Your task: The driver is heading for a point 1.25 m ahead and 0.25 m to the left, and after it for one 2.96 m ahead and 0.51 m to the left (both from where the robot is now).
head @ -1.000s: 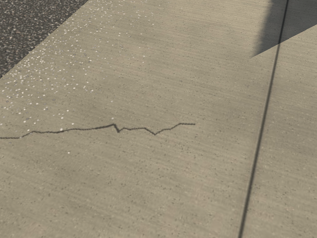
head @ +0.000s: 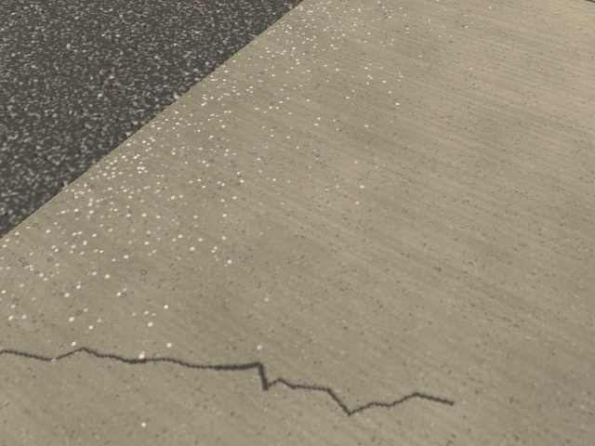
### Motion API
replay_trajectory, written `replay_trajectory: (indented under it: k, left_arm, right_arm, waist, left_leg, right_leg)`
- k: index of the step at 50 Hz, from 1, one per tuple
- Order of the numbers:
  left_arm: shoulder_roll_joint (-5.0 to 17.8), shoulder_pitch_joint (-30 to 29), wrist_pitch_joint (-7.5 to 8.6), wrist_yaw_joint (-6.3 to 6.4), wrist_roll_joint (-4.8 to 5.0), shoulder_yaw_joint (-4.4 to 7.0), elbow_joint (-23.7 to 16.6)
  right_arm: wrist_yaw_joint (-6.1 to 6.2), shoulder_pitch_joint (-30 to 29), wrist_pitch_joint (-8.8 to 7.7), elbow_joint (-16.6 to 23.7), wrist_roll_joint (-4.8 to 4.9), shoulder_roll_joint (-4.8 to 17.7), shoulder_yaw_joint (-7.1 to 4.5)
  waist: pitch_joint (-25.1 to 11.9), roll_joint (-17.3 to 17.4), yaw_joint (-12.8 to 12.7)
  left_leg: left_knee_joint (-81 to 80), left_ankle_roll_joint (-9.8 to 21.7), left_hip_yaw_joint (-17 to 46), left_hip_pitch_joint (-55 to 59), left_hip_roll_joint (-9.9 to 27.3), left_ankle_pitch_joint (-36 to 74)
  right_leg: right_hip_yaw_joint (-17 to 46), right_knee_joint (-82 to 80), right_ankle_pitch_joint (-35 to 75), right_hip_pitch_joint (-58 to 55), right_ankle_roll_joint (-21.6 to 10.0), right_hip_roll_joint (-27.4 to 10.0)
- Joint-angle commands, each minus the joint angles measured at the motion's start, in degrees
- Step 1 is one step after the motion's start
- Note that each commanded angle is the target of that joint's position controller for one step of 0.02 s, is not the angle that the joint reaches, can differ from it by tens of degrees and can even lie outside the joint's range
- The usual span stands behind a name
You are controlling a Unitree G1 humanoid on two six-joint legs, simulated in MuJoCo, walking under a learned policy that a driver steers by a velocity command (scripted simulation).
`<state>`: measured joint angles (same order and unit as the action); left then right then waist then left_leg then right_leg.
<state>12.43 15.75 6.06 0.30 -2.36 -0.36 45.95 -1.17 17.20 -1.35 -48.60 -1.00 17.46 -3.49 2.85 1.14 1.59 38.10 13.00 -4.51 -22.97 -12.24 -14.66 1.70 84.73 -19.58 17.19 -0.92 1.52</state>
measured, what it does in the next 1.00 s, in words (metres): walks ahead, turning left: right foot, then left foot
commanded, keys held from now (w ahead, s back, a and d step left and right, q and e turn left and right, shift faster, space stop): w+q+shift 0.64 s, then w+shift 0.08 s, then w+e+shift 0.20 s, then e+shift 0.08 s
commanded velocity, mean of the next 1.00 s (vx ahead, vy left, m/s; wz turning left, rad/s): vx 0.98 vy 0.00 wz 0.66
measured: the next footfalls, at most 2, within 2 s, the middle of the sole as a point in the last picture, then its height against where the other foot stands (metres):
right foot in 0.32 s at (382, 417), level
left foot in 0.80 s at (207, 327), level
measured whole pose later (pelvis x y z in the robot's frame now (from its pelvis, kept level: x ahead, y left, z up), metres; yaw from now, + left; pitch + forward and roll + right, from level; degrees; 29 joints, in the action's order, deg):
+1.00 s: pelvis +0.80 +0.23 +0.03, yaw +38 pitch -1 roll +1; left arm 14.6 15.8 1.6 -1.6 -0.8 1.2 45.9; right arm -0.3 21.1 -5.6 -49.6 -1.4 15.5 -2.2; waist 3.0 -1.5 -0.3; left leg 22.4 7.1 -8.5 -5.8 -6.1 -16.6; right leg 2.4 70.5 -13.2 36.0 -2.8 -6.5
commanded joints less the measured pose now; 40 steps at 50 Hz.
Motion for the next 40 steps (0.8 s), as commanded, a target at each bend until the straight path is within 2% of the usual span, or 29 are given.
replay_trajectory:
  k: [1, 3, 4, 6, 9, 11, 12, 13, 14, 15, 16, 17, 18, 19, 20, 21, 22, 23, 25, 27, 29, 31, 33, 35, 36, 37, 38, 39, 40]
  left_arm:
    - [7.93, -2.0, 0.73, -0.32, -2.48, 0.66, -8.48]
    - [7.2, -4.14, -1.76, -0.45, -2.84, 0.2, -9.97]
    - [6.86, -8.04, -2.12, -0.62, -2.57, -0.08, -11.86]
    - [6.08, -15.44, -2.09, -1.32, -1.28, -0.61, -14.84]
    - [5.05, -20.73, -1.96, -1.69, 0.11, -1.05, -16.62]
    - [5.68, -23.33, -1.71, -1.47, 0.37, -0.99, -17.97]
    - [6.05, -23.5, -1.51, -1.33, 0.42, -0.93, -18.37]
    - [6.99, -21.45, -1.31, -1.04, 0.48, -0.57, -18.0]
    - [9.37, -17.07, -1.12, -0.46, 0.68, 0.43, -16.79]
    - [12.36, -8.52, -0.81, 0.29, 1.22, 1.82, -14.82]
    - [15.51, 4.51, -0.57, 1.35, 1.09, 3.39, -11.66]
    - [19.01, 16.6, -0.45, 2.58, -0.69, 4.91, -9.47]
    - [22.48, 10.51, -0.73, 1.94, -2.26, 5.74, -10.3]
    - [16.5, 3.78, -1.27, 1.32, -1.61, 5.68, -11.48]
    - [11.44, 0.87, -1.51, 1.02, -0.92, 4.49, -11.47]
    - [9.51, 1.1, -1.55, 0.71, -1.07, 4.09, -9.88]
    - [8.97, 2.9, -1.32, 0.78, -0.94, 3.84, -7.68]
    - [8.34, 4.21, -0.81, 0.58, -0.65, 3.63, -5.74]
    - [6.35, 6.01, 0.34, -0.43, 0.76, 3.25, -2.79]
    - [6.86, 5.23, 1.15, -0.9, 1.2, 3.29, -1.86]
    - [7.97, 3.03, 1.76, -0.89, 0.87, 3.41, -1.43]
    - [8.99, 4.99, 2.01, -0.76, 0.8, 3.52, 0.0]
    - [10.48, 8.95, 1.84, -0.46, 0.62, 3.68, 1.57]
    - [12.8, 12.05, 1.3, 0.17, 0.49, 3.82, 2.56]
    - [14.9, 12.35, 0.68, 0.65, 0.42, 4.15, 2.62]
    - [16.78, 12.24, -0.14, 1.02, 0.39, 4.31, 2.89]
    - [18.3, 10.45, -0.89, 1.29, 0.37, 4.41, 2.48]
    - [18.57, 7.91, -1.51, 1.24, 0.69, 4.38, 1.82]
    - [11.01, 11.54, -1.64, 0.28, -0.08, 3.13, 0.52]
  right_arm:
    - [0.93, 3.61, -1.71, 2.51, 0.04, 6.12, -1.67]
    - [0.86, 3.44, -3.31, 2.31, 0.66, 5.74, -1.07]
    - [0.78, 3.49, -3.9, 2.53, 0.88, 6.65, -1.27]
    - [0.82, 4.83, -4.29, 2.51, 1.02, 7.05, -1.6]
    - [0.37, 9.34, -4.08, 1.74, 1.87, 8.22, -2.37]
    - [0.44, 11.09, -3.78, 1.51, 1.49, 9.03, -2.8]
    - [0.72, 10.48, -3.65, 1.71, 1.33, 9.23, -2.95]
    - [1.01, 8.85, -3.64, 2.24, 1.29, 9.84, -3.12]
    - [1.08, 7.85, -3.78, 2.57, 1.11, 11.14, -3.38]
    - [0.83, 5.51, -4.02, 3.1, 0.73, 13.36, -3.79]
    - [0.45, 1.53, -4.59, 4.12, 0.44, 13.2, -3.76]
    - [0.54, 0.85, -5.22, 5.79, 0.21, 4.78, -1.64]
    - [0.47, 7.68, -4.87, 9.51, 3.66, 0.39, 0.19]
    - [1.2, 4.63, -3.57, 7.58, 1.74, 5.31, 0.13]
    - [0.65, -0.04, -2.83, 7.6, 0.44, 7.03, -0.4]
    - [-0.05, -2.43, -2.25, 7.87, -0.19, 6.6, -0.44]
    - [-0.99, -5.34, -1.6, 9.05, -1.07, 5.27, -0.28]
    - [-1.78, -5.1, -0.79, 10.17, -1.16, 3.45, 0.2]
    - [-2.57, -8.38, 0.51, 12.76, -1.15, 1.12, 1.1]
    - [-3.25, -11.83, 0.93, 15.53, -1.26, 1.03, 1.64]
    - [-3.63, -14.83, 1.06, 17.47, -0.88, 1.59, 1.94]
    - [-4.3, -19.08, 1.08, 18.54, -0.86, 2.23, 2.17]
    - [-5.03, -23.37, 0.66, 19.35, -1.16, 0.96, 2.9]
    - [-4.78, -22.97, 0.1, 18.3, -1.38, 1.01, 3.03]
    - [-4.25, -20.22, -0.13, 17.06, -1.49, 2.04, 2.73]
    - [-3.55, -14.14, -0.51, 14.94, -1.87, 3.25, 2.21]
    - [-2.64, -3.36, -0.66, 11.35, -1.95, 5.6, 1.01]
    - [-1.43, 7.5, -0.7, 7.61, -2.18, 8.49, -0.59]
    - [-0.08, 6.66, -0.53, 6.73, -2.53, 13.64, -2.06]
  waist:
    - [1.98, -8.12, -3.62]
    - [4.79, -7.68, -5.26]
    - [5.62, -6.85, -4.4]
    - [6.24, -4.16, -1.63]
    - [2.45, -0.34, 3.04]
    - [0.94, 1.61, 4.84]
    - [0.38, 2.01, 4.53]
    - [-1.22, 2.22, 3.13]
    - [-4.88, 2.29, 1.04]
    - [-10.07, 2.47, -4.04]
    - [-15.9, 1.9, -11.17]
    - [-23.04, -6.91, -13.8]
    - [-29.58, -26.1, -5.94]
    - [-21.18, -16.24, -5.83]
    - [-14.19, -8.74, -6.13]
    - [-9.4, -2.89, -5.68]
    - [-6.43, -2.02, -5.2]
    - [-4.63, -4.72, -3.78]
    - [-1.93, -5.49, -2.46]
    - [-0.39, -5.51, -1.17]
    - [2.01, -5.82, 0.52]
    - [4.64, -3.64, -0.5]
    - [6.73, -2.47, -2.1]
    - [4.94, -4.37, -1.51]
    - [2.42, -6.53, 0.55]
    - [-1.33, -7.75, 4.04]
    - [-6.14, -8.87, 9.23]
    - [-10.11, -7.74, 14.7]
    - [-14.46, 4.41, 7.87]
  left_leg:
    - [-27.98, 8.8, 40.44, 13.19, 19.64, -8.63]
    - [-29.65, 7.88, 34.2, 1.19, 15.8, -3.85]
    - [-31.14, 7.5, 31.6, -2.41, 14.0, -0.35]
    - [-31.48, 5.18, 27.76, -4.86, 11.12, 8.31]
    - [-27.39, 1.24, 26.83, 4.31, 10.19, 24.17]
    - [-24.17, 0.5, 28.23, 12.62, 11.54, 31.74]
    - [-22.31, -0.23, 28.54, 14.86, 11.89, 34.15]
    - [-19.21, -1.52, 28.69, 15.66, 11.78, 38.77]
    - [-13.35, -2.84, 29.05, 16.98, 11.88, 45.92]
    - [-3.17, -3.96, 28.98, 16.45, 11.71, 48.48]
    - [10.27, -4.75, 27.47, 9.81, 9.83, 43.25]
    - [29.15, -4.28, 22.06, -0.14, 6.79, 9.11]
    - [42.16, -6.21, 15.24, -15.88, 2.57, -14.62]
    - [44.69, -5.4, 13.18, -21.82, 9.0, -7.36]
    - [42.35, -5.82, 11.31, -21.93, 11.3, -2.46]
    - [40.62, -6.27, 10.36, -20.98, 13.0, -1.08]
    - [39.31, -6.3, 10.28, -20.78, 14.68, -1.23]
    - [38.81, -6.6, 10.06, -20.84, 15.86, -1.45]
    - [38.65, -6.58, 9.62, -23.74, 17.91, -0.76]
    - [36.4, -6.78, 8.53, -24.53, 18.5, 4.37]
    - [30.32, -6.99, 7.08, -22.94, 18.44, 10.67]
    - [20.73, -6.19, 2.22, -20.21, 17.15, 15.16]
    - [11.36, -4.18, -2.26, -15.85, 15.14, 15.94]
    - [6.74, -2.24, -5.72, -8.51, 10.29, 14.11]
    - [5.41, -1.4, -5.85, -4.72, 8.05, 11.05]
    - [3.78, -0.42, -4.35, 3.16, 6.12, 7.49]
    - [1.61, 0.73, -1.74, 14.92, 5.22, 4.33]
    - [-5.52, 1.84, 1.97, 29.27, 6.47, 3.91]
    - [-2.16, 1.46, 16.85, 42.25, 19.96, -1.68]
  right_leg:
    - [4.85, -3.55, -1.0, 25.95, 0.92, -5.39]
    - [2.66, -12.78, -0.54, 20.95, 3.32, -7.93]
    - [0.98, -18.74, 3.39, 19.02, 4.15, -8.31]
    - [-0.98, -30.59, 14.22, 14.92, 4.86, -8.01]
    - [-2.37, -42.78, 25.46, 12.07, 3.51, -4.42]
    - [-2.1, -48.03, 24.68, 12.92, 2.73, -2.55]
    - [-1.63, -51.56, 23.68, 10.96, 2.35, -1.83]
    - [-1.24, -54.99, 22.21, 5.53, 1.95, -0.52]
    - [-0.86, -55.75, 19.0, -1.56, 1.45, 1.02]
    - [0.16, -55.93, 14.79, -11.22, 0.72, 0.91]
    - [2.06, -54.09, 10.15, -25.47, -0.4, -2.67]
    - [14.65, -53.86, -9.15, -38.96, -1.88, -16.53]
    - [48.61, -66.45, -21.15, -45.67, -7.97, -30.18]
    - [47.55, -68.97, -30.52, -37.74, -8.42, -26.86]
    - [36.28, -68.63, -24.11, -30.21, -7.57, -23.95]
    - [28.25, -69.13, -12.89, -23.75, -7.01, -21.97]
    - [21.53, -70.02, -5.95, -19.73, -6.01, -19.64]
    - [17.18, -70.82, -2.09, -16.86, -5.55, -19.22]
    - [10.18, -72.98, 5.63, -14.53, -4.43, -18.69]
    - [2.43, -75.25, 14.07, -11.8, -3.5, -17.91]
    - [-5.6, -77.42, 20.18, -8.58, -2.4, -16.1]
    - [-11.79, -79.29, 26.16, -8.81, -1.37, -13.71]
    - [-15.82, -79.55, 36.42, -10.73, -0.32, -13.12]
    - [-17.01, -75.59, 61.83, -15.13, -0.25, -13.98]
    - [-16.85, -70.99, 72.75, -18.17, -0.55, -15.17]
    - [-16.23, -62.43, 79.25, -18.63, -1.43, -16.76]
    - [-15.15, -50.26, 81.02, -16.26, -2.95, -17.8]
    - [-15.52, -33.12, 72.12, -8.76, -3.83, -16.03]
    - [-13.36, -9.56, 6.32, 6.71, -3.6, -8.72]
